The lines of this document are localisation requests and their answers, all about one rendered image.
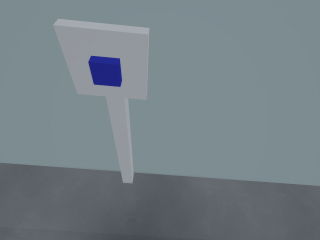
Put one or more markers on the panel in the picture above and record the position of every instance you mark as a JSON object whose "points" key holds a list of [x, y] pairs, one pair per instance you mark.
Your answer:
{"points": [[79, 40]]}

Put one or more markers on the button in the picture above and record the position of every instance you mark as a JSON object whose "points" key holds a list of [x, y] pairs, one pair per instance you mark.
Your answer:
{"points": [[105, 71]]}

